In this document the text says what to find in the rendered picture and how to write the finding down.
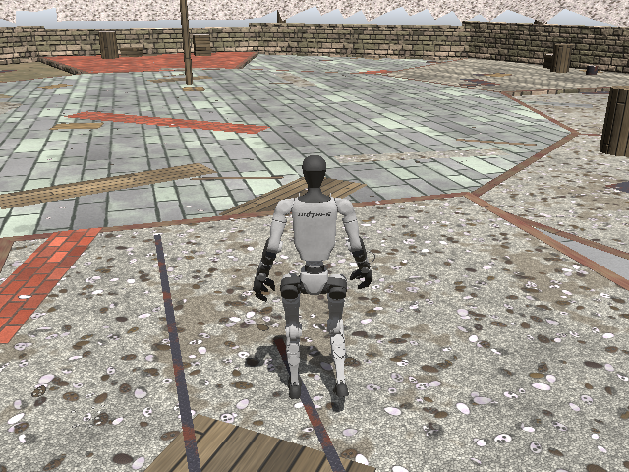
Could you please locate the left robot hand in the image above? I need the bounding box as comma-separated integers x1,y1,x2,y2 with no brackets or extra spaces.
253,277,275,302

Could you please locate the right robot hand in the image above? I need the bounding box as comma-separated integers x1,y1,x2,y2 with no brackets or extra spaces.
350,269,372,289

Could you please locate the robot foot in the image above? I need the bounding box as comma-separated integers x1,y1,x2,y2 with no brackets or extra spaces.
288,375,302,399
333,382,349,397

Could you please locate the robot right forearm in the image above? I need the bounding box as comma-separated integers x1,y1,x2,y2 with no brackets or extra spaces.
352,236,371,273

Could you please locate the robot left forearm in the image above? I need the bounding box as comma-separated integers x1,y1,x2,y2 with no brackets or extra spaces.
256,238,276,281

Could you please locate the robot left foot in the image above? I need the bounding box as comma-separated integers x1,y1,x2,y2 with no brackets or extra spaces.
288,375,302,399

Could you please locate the left robot upper arm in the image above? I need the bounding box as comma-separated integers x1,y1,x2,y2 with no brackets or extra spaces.
267,198,294,254

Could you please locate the right robot upper arm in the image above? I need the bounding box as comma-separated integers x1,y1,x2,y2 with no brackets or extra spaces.
335,198,363,252

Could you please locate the robot right foot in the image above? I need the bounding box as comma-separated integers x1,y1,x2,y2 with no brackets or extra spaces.
333,382,349,397

